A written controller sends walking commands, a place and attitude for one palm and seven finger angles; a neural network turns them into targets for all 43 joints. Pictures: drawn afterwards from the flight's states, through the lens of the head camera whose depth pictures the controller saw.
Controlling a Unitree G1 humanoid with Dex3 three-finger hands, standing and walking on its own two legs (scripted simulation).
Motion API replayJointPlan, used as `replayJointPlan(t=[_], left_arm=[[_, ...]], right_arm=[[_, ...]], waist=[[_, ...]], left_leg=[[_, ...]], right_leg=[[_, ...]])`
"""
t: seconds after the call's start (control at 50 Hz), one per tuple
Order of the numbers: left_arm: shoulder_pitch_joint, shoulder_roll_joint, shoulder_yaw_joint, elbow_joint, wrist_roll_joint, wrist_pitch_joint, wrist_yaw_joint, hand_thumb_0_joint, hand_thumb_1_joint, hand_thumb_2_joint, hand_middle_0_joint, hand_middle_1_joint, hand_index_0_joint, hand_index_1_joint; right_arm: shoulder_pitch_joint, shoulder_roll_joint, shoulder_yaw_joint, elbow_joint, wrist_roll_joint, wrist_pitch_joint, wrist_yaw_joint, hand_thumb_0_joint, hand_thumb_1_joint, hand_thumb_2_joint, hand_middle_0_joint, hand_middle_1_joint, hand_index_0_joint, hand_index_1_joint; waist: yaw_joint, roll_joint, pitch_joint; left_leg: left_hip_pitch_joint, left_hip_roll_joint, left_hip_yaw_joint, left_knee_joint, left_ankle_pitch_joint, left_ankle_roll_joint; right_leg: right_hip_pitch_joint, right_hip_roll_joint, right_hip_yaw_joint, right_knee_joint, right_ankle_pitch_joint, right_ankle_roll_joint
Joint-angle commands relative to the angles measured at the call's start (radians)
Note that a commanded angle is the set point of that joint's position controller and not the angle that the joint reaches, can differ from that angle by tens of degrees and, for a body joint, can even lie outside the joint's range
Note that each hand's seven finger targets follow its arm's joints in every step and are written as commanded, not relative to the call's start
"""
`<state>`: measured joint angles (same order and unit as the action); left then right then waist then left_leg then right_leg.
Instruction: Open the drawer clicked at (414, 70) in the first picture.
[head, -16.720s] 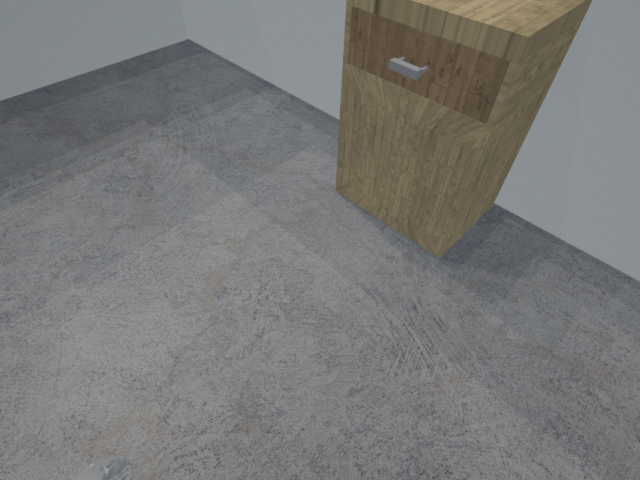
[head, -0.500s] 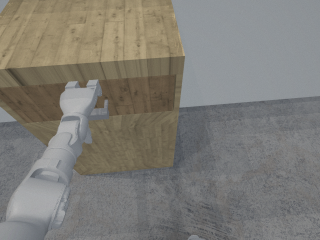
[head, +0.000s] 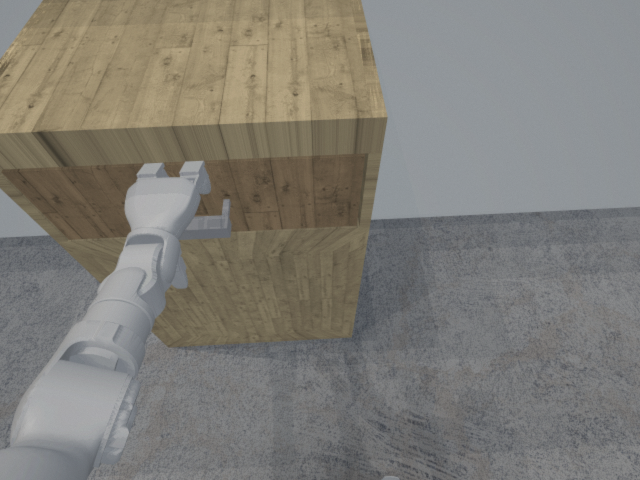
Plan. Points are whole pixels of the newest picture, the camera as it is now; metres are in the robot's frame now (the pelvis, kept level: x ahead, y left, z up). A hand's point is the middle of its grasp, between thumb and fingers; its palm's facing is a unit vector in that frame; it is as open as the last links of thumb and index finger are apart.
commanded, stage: move the hooked fingers above the handle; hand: left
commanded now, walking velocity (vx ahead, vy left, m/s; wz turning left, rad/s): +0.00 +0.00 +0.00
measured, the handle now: (198, 216) +0.51 +0.20 -0.04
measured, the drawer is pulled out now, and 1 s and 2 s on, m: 0.00 0.00 0.00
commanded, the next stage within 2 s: lower the fingers behind the handle in 0.98 s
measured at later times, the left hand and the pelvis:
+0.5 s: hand (185, 229) +0.44 +0.19 +0.02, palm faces -0.01 -0.01 -1.00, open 13.8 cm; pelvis +0.00 +0.00 +0.00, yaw +0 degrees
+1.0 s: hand (183, 227) +0.45 +0.19 +0.02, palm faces -0.01 -0.02 -1.00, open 13.8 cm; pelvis +0.00 -0.01 +0.00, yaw +0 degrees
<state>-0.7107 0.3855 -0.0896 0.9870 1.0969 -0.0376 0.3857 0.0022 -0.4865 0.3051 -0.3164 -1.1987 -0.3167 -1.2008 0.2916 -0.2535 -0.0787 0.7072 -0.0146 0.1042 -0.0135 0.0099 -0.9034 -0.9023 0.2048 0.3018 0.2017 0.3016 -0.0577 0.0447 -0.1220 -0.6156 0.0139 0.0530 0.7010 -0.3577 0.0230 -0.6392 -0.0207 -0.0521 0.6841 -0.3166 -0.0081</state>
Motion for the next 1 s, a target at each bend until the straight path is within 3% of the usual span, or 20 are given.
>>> replayJointPlan(t=[0.0,0.04,0.08,0.1,0.14,0.18,0.24,0.3,0.4,0.46,0.48,0.5,0.56,0.58,0.68,0.7,0.74,0.78,0.86,0.98], left_arm=[[-0.431,0.197,0.063,-0.154,0.002,0.024,0.039,0.0,-0.5,0.3,-0.3,-1.2,-0.3,-1.2],[-0.453,0.173,0.038,-0.164,0.0,0.033,0.029,0.0,-0.5,0.3,-0.3,-1.2,-0.3,-1.2],[-0.419,0.201,0.068,-0.165,0.003,0.031,0.022,0.0,-0.5,0.3,-0.3,-1.2,-0.3,-1.2],[-0.411,0.177,0.051,-0.17,0.0,0.03,0.018,0.0,-0.5,0.3,-0.3,-1.2,-0.3,-1.2],[-0.36,0.234,0.102,-0.157,-0.001,0.03,0.015,0.0,-0.5,0.3,-0.3,-1.2,-0.3,-1.2],[-0.35,0.264,0.121,-0.192,0.008,0.02,0.016,0.0,-0.5,0.3,-0.3,-1.2,-0.3,-1.2],[-0.344,0.206,0.079,-0.213,0.009,0.015,0.023,0.0,-0.5,0.3,-0.3,-1.2,-0.3,-1.2],[-0.366,0.198,0.078,-0.262,0.004,0.0,0.027,0.0,-0.5,0.3,-0.3,-1.2,-0.3,-1.2],[-0.415,0.116,0.012,-0.289,-0.003,-0.001,0.032,0.0,-0.5,0.3,-0.3,-1.2,-0.3,-1.2],[-0.436,0.15,0.039,-0.245,0.007,0.018,0.047,0.0,-0.5,0.3,-0.3,-1.2,-0.3,-1.2],[-0.437,0.138,0.026,-0.235,0.007,0.027,0.051,0.0,-0.5,0.3,-0.3,-1.2,-0.3,-1.2],[-0.446,0.153,0.035,-0.198,0.011,0.04,0.055,0.0,-0.5,0.3,-0.3,-1.2,-0.3,-1.2],[-0.439,0.257,0.111,-0.165,0.015,0.064,0.058,0.0,-0.5,0.3,-0.3,-1.2,-0.3,-1.2],[-0.431,0.247,0.099,-0.163,0.014,0.07,0.055,0.0,-0.5,0.3,-0.3,-1.2,-0.3,-1.2],[-0.344,0.229,0.084,-0.115,-0.005,0.069,0.001,0.0,-0.5,0.3,-0.3,-1.2,-0.3,-1.2],[-0.37,0.22,0.068,-0.131,-0.006,0.059,-0.009,0.0,-0.5,0.3,-0.3,-1.2,-0.3,-1.2],[-0.362,0.227,0.071,-0.152,-0.006,0.032,-0.022,0.0,-0.5,0.3,-0.3,-1.2,-0.3,-1.2],[-0.414,0.207,0.048,-0.204,-0.01,-0.007,-0.026,0.0,-0.5,0.3,-0.3,-1.2,-0.3,-1.2],[-0.426,0.21,0.068,-0.259,-0.002,-0.058,0.003,0.0,-0.5,0.3,-0.3,-1.2,-0.3,-1.2],[-0.419,0.192,0.072,-0.223,0.006,-0.005,0.065,0.0,-0.5,0.3,-0.3,-1.2,-0.3,-1.2]], right_arm=[[0.102,-0.138,-0.043,-0.062,0.002,-0.014,-0.008,0.0,-0.9,-0.9,0.2,0.3,0.2,0.3],[0.1,-0.14,-0.04,-0.068,0.002,-0.013,-0.007,0.0,-0.9,-0.9,0.2,0.3,0.2,0.3],[0.098,-0.139,-0.04,-0.078,0.001,-0.01,-0.007,0.0,-0.9,-0.9,0.2,0.3,0.2,0.3],[0.097,-0.137,-0.04,-0.08,0.0,-0.01,-0.007,0.0,-0.9,-0.9,0.2,0.3,0.2,0.3],[0.093,-0.14,-0.035,-0.087,0.001,-0.007,-0.009,0.0,-0.9,-0.9,0.2,0.3,0.2,0.3],[0.086,-0.139,-0.034,-0.097,0.001,-0.005,-0.013,0.0,-0.9,-0.9,0.2,0.3,0.2,0.3],[0.084,-0.134,-0.039,-0.096,0.004,-0.008,-0.009,0.0,-0.9,-0.9,0.2,0.3,0.2,0.3],[0.094,-0.133,-0.048,-0.088,0.001,-0.01,-0.007,0.0,-0.9,-0.9,0.2,0.3,0.2,0.3],[0.096,-0.129,-0.053,-0.067,0.0,-0.01,0.001,0.0,-0.9,-0.9,0.2,0.3,0.2,0.3],[0.087,-0.134,-0.045,-0.061,0.001,-0.008,-0.002,0.0,-0.9,-0.9,0.2,0.3,0.2,0.3],[0.083,-0.132,-0.042,-0.065,0.002,-0.009,-0.001,0.0,-0.9,-0.9,0.2,0.3,0.2,0.3],[0.08,-0.133,-0.039,-0.058,0.003,-0.009,-0.004,0.0,-0.9,-0.9,0.2,0.3,0.2,0.3],[0.068,-0.14,-0.027,-0.067,0.002,-0.007,-0.016,0.0,-0.9,-0.9,0.2,0.3,0.2,0.3],[0.064,-0.135,-0.026,-0.074,0.002,-0.008,-0.018,0.0,-0.9,-0.9,0.2,0.3,0.2,0.3],[0.069,-0.138,-0.025,-0.094,0.011,-0.016,-0.027,0.0,-0.9,-0.9,0.2,0.3,0.2,0.3],[0.074,-0.14,-0.026,-0.095,0.012,-0.017,-0.03,0.0,-0.9,-0.9,0.2,0.3,0.2,0.3],[0.079,-0.14,-0.03,-0.098,0.013,-0.023,-0.036,0.0,-0.9,-0.9,0.2,0.3,0.2,0.3],[0.091,-0.14,-0.033,-0.095,0.011,-0.03,-0.036,0.0,-0.9,-0.9,0.2,0.3,0.2,0.3],[0.107,-0.131,-0.045,-0.08,0.002,-0.035,-0.029,0.0,-0.9,-0.9,0.2,0.3,0.2,0.3],[0.105,-0.133,-0.05,-0.055,-0.003,-0.023,-0.005,0.0,-0.9,-0.9,0.2,0.3,0.2,0.3]], waist=[[-0.025,-0.016,-0.388],[-0.03,-0.025,-0.379],[-0.012,-0.013,-0.407],[-0.014,-0.023,-0.402],[0.005,-0.062,-0.389],[0.017,-0.035,-0.407],[-0.001,-0.043,-0.365],[-0.005,-0.022,-0.416],[-0.023,0.005,-0.391],[-0.019,-0.031,-0.356],[-0.018,-0.012,-0.358],[-0.026,-0.046,-0.338],[0.002,-0.05,-0.366],[0.002,-0.034,-0.381],[0.004,-0.083,-0.357],[-0.011,-0.089,-0.346],[-0.014,-0.095,-0.344],[-0.028,-0.064,-0.354],[-0.024,-0.005,-0.405],[-0.02,0.015,-0.421]], left_leg=[[0.224,-0.036,-0.025,-0.048,0.4,0.019],[0.223,-0.034,-0.027,-0.054,0.401,0.019],[0.235,-0.032,-0.027,-0.051,0.44,0.018],[0.234,-0.032,-0.023,-0.05,0.445,0.019],[0.191,-0.036,-0.012,-0.056,0.422,0.022],[0.182,-0.037,-0.011,-0.059,0.443,0.021],[0.197,-0.032,-0.011,-0.059,0.433,0.021],[0.255,-0.026,-0.022,-0.049,0.485,0.02],[0.301,-0.02,-0.04,-0.049,0.485,0.013],[0.252,-0.028,-0.041,-0.064,0.413,0.015],[0.247,-0.032,-0.036,-0.068,0.389,0.016],[0.227,-0.033,-0.033,-0.071,0.356,0.018],[0.175,-0.045,-0.02,-0.084,0.333,0.021],[0.179,-0.045,-0.012,-0.083,0.335,0.022],[0.148,-0.046,0.005,-0.083,0.333,0.025],[0.146,-0.045,0.004,-0.082,0.321,0.028],[0.148,-0.046,0.005,-0.077,0.308,0.031],[0.165,-0.045,-0.003,-0.068,0.31,0.032],[0.205,-0.045,-0.016,-0.038,0.382,0.027],[0.223,-0.039,-0.022,-0.029,0.424,0.018]], right_leg=[[0.197,0.059,0.02,-0.052,0.331,-0.032],[0.198,0.059,0.018,-0.052,0.334,-0.031],[0.218,0.058,0.018,-0.043,0.356,-0.033],[0.221,0.059,0.019,-0.047,0.367,-0.031],[0.268,0.056,0.026,-0.048,0.388,-0.029],[0.288,0.053,0.028,-0.039,0.412,-0.031],[0.249,0.057,0.022,-0.051,0.386,-0.031],[0.24,0.058,0.023,-0.047,0.388,-0.031],[0.178,0.062,0.011,-0.053,0.334,-0.033],[0.186,0.062,0.009,-0.057,0.299,-0.038],[0.186,0.061,0.013,-0.059,0.291,-0.037],[0.186,0.061,0.013,-0.064,0.276,-0.036],[0.263,0.055,0.027,-0.064,0.297,-0.036],[0.27,0.053,0.031,-0.062,0.311,-0.033],[0.311,0.049,0.037,-0.072,0.361,-0.024],[0.3,0.048,0.039,-0.077,0.355,-0.022],[0.295,0.047,0.043,-0.082,0.347,-0.02],[0.264,0.046,0.046,-0.077,0.334,-0.02],[0.231,0.051,0.038,-0.05,0.358,-0.029],[0.202,0.059,0.021,-0.035,0.36,-0.033]])
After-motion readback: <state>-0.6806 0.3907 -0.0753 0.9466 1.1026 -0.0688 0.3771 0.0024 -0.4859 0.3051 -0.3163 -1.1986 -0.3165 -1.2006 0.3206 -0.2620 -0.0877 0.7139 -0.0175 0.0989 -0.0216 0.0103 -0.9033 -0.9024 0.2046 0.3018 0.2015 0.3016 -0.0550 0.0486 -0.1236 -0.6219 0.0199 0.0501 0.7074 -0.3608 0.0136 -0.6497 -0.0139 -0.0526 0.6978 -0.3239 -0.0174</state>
